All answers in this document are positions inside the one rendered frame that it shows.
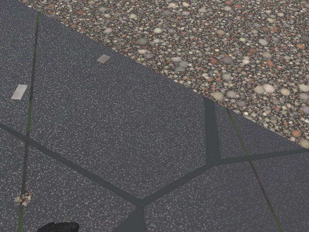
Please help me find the robot left hand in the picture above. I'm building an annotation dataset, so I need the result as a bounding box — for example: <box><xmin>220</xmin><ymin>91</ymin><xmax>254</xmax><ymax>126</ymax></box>
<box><xmin>37</xmin><ymin>221</ymin><xmax>79</xmax><ymax>232</ymax></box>

